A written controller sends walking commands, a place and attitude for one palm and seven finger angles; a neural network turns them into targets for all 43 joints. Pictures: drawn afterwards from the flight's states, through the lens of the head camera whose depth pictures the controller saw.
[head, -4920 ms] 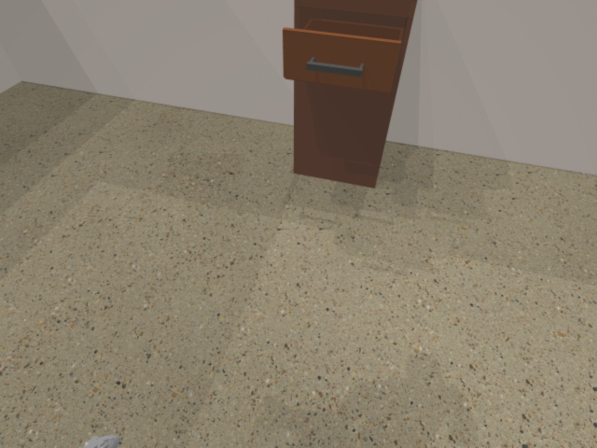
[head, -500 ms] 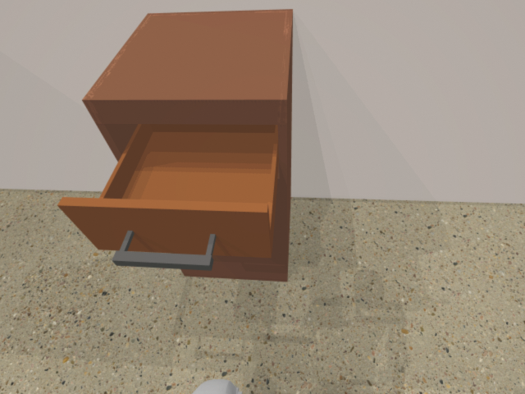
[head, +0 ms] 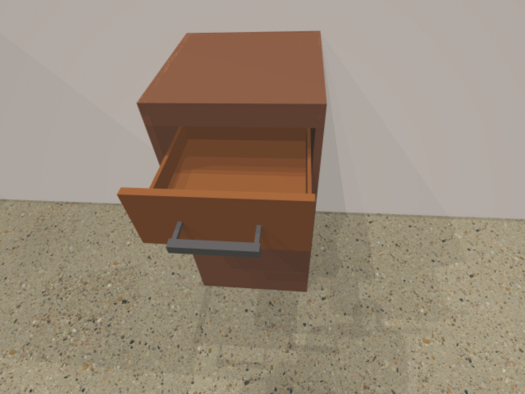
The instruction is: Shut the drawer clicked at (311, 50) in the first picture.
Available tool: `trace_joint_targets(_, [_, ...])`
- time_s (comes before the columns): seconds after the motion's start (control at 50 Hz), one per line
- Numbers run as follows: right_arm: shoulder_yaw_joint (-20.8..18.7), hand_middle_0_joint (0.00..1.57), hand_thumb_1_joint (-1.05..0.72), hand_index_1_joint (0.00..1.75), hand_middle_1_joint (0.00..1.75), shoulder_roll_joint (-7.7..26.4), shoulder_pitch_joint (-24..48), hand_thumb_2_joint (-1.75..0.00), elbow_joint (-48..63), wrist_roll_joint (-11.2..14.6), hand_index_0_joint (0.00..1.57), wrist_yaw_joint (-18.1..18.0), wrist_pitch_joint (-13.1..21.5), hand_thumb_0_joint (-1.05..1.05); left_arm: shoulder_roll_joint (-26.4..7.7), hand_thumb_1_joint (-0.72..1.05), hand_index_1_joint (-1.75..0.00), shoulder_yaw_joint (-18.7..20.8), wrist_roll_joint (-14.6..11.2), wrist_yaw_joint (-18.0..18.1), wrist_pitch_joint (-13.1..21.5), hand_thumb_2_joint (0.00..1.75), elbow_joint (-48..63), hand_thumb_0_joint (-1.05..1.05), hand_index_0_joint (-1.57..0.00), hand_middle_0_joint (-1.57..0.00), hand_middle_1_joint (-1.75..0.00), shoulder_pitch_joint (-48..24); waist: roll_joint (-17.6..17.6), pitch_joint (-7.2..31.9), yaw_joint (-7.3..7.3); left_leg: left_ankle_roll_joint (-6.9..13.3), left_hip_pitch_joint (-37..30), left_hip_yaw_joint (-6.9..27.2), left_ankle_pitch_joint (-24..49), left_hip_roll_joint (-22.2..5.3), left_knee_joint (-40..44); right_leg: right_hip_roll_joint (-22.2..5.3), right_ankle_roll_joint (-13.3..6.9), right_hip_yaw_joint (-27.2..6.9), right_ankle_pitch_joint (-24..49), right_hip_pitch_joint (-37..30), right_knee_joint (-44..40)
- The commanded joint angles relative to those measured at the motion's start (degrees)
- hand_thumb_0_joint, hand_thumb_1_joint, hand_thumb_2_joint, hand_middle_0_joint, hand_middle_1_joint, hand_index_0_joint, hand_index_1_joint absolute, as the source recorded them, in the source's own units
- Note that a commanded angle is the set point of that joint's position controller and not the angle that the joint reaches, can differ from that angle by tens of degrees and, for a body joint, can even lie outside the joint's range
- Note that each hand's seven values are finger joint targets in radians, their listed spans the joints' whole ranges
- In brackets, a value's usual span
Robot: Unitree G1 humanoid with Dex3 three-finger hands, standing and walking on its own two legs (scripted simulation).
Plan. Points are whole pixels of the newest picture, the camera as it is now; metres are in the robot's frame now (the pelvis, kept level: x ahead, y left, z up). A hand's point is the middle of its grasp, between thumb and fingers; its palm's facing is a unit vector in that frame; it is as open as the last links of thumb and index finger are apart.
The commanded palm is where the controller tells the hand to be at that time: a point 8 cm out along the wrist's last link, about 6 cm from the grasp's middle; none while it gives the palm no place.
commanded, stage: come to a stop and stand still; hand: left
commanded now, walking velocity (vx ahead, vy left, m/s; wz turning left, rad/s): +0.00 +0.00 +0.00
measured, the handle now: (215, 238) +0.41 +0.14 -0.04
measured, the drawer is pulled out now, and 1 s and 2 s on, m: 0.23 0.23 0.23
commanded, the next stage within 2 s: look again from close up in 1.26 s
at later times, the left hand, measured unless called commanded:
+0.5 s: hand out of the picture +0.02 +0.18 -0.16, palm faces +0.02 -0.98 -0.21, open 7.3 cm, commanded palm none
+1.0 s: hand out of the picture +0.06 +0.15 -0.16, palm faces +0.02 -0.98 -0.20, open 7.3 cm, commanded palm none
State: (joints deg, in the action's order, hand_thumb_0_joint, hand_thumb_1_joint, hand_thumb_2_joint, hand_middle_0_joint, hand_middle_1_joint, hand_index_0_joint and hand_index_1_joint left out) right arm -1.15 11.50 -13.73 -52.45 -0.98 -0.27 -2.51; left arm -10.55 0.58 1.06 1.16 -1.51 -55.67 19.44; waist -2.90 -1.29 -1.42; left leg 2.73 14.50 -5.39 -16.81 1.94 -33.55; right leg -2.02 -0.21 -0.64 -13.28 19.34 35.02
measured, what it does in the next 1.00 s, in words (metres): shifts its weight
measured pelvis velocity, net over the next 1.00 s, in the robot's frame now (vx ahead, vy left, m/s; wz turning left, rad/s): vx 0.06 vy -0.02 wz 0.00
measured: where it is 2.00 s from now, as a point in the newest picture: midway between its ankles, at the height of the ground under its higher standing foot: outside the picture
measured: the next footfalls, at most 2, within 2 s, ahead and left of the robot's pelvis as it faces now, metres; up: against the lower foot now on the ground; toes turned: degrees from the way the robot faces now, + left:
none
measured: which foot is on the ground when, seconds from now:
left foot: down 0.00-1.00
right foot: down 0.00-1.00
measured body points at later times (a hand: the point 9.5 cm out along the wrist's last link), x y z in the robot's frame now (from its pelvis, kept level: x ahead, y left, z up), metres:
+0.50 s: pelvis +0.02 +0.01 +0.01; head +0.03 -0.01 +0.46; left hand +0.02 +0.23 -0.14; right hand +0.01 -0.20 -0.15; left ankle +0.02 +0.09 -0.73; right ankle +0.07 -0.12 -0.73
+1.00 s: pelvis +0.06 -0.02 +0.02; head +0.06 -0.03 +0.47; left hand +0.06 +0.20 -0.14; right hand +0.06 -0.24 -0.15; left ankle +0.02 +0.09 -0.73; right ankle +0.07 -0.13 -0.73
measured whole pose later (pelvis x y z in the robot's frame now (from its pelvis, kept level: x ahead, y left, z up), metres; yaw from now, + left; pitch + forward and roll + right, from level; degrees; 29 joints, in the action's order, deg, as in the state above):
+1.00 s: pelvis +0.06 -0.02 +0.02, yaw +0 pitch -1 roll +0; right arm 0.8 9.1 -15.9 -64.5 -0.4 -1.7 1.1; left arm -8.4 -1.1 0.2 2.1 1.1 -63.7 16.4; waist -0.8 -1.7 0.2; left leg 0.6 6.1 -3.9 -15.4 -0.1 -22.7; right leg 1.5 -1.3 -1.2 -12.4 11.0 24.7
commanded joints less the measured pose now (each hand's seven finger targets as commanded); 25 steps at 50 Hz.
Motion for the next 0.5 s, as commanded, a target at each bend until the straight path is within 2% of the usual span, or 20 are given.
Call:
trace_joint_targets(0.0, [-1.03, 0.2, -0.9, 0.3, 0.3, 5.09, -7.08, -0.9, 1.24, -0.26, 0.2, -0.12, 1.68, 0.0, -7.68, 0.9, -0.3, 1.37, 0.1, 0.54, 1.69, 0.9, 4.36, 0.0, -0.2, -0.2, -0.3, -3.65, 12.54, -2.39, 4.21, -0.3, -3.4, 7.17, -7.18, -3.99, 8.59, -4.91, -4.05, -10.32, -21.98, 8.88, -16.63])
trace_joint_targets(0.04, [-0.61, 0.2, -0.9, 0.3, 0.3, 5.05, -6.65, -0.9, 0.31, -0.36, 0.2, -0.24, 2.53, 0.0, -6.22, 0.9, -0.3, 1.15, -0.14, 0.49, 1.68, 0.9, 3.67, 0.0, -0.2, -0.2, -0.3, -2.52, 4.32, -2.2, 3.4, 0.18, -1.1, 10.3, -8.7, -6.55, 14.8, -2.11, -2.88, -7.24, -14.86, 5.44, -12.58])
trace_joint_targets(0.06, [-0.54, 0.2, -0.9, 0.3, 0.3, 5.33, -5.59, -0.9, -0.01, -0.35, 0.2, -0.31, 3.04, 0.0, -5.69, 0.9, -0.3, 1.05, -0.08, 0.46, 1.57, 0.9, 3.2, 0.0, -0.2, -0.2, -0.3, -1.59, -0.48, -2.52, 2.29, 0.57, 1.83, 12.8, -10.97, -8.45, 18.91, -0.47, -2.36, -4.53, -9.38, 1.79, -9.6])
trace_joint_targets(0.08, [-0.49, 0.2, -0.9, 0.3, 0.3, 5.81, -4.07, -0.9, -0.25, -0.24, 0.2, -0.43, 3.25, 0.0, -4.91, 0.9, -0.3, 0.95, 0.0, 0.45, 1.52, 0.9, 2.29, 0.0, -0.2, -0.2, -0.3, -0.3, -2.59, -2.27, 1.18, 1.0, 3.81, 14.21, -12.36, -9.63, 21.07, 0.32, -1.98, -2.82, -5.33, -1.32, -7.46])
trace_joint_targets(0.12, [-0.24, 0.2, -0.9, 0.3, 0.3, 5.62, -3.18, -0.9, -0.98, 0.02, 0.2, -0.68, 3.5, 0.0, -3.75, 0.9, -0.3, 0.59, 0.12, 0.44, 1.62, 0.9, 0.61, 0.0, -0.2, -0.2, -0.3, 0.74, -1.08, -2.1, 0.34, 1.19, 4.57, 13.66, -10.85, -9.76, 21.5, 0.25, -1.92, -2.59, -2.45, -4.3, -7.49])
trace_joint_targets(0.16, [-0.03, 0.2, -0.9, 0.3, 0.3, 5.07, -3.66, -0.9, -2.15, 0.06, 0.2, -0.76, 3.7, 0.0, -3.68, 0.9, -0.3, 0.43, 0.06, 0.44, 1.73, 0.9, -0.39, 0.0, -0.2, -0.2, -0.3, 0.95, -0.82, -2.41, 0.25, 1.0, 3.77, 13.05, -9.43, -9.22, 21.77, -0.06, -2.19, -2.92, -1.5, -4.74, -8.69])
trace_joint_targets(0.32, [0.45, 0.2, -0.9, 0.3, 0.3, 4.02, -6.89, -0.9, -6.04, 0.22, 0.2, -0.91, 3.77, 0.0, -2.59, 0.9, -0.3, -0.38, -0.12, 0.76, 2.19, 0.9, -3.49, 0.0, -0.2, -0.2, -0.3, 0.77, 1.72, -4.2, 1.11, 0.21, 3.06, 12.01, -8.91, -8.37, 21.26, -1.47, -2.38, -4.58, -1.66, -5.22, -11.35])
trace_joint_targets(0.44, [0.88, 0.2, -0.9, 0.3, 0.3, 2.87, -8.01, -0.9, -7.74, 0.45, 0.2, -1.12, 4.11, 0.0, -2.09, 0.9, -0.3, -0.72, -0.29, 0.98, 2.61, 0.9, -4.54, 0.0, -0.2, -0.2, -0.3, 0.48, 4.09, -3.8, 1.8, -0.16, -0.29, 10.01, -1.69, -7.69, 18.68, -2.28, -2.23, -5.63, 1.84, -4.91, -12.7])
trace_joint_targets(0.48, [0.95, 0.2, -0.9, 0.3, 0.3, 2.68, -7.79, -0.9, -8.08, 0.45, 0.2, -1.21, 4.18, 0.0, -1.99, 0.9, -0.3, -0.72, -0.26, 1.0, 2.59, 0.9, -4.86, 0.0, -0.2, -0.2, -0.3, 0.54, 3.14, -4.27, 1.73, -0.16, -1.17, 9.58, 0.39, -7.81, 18.49, -2.22, -2.16, -5.65, 2.97, -4.43, -12.78])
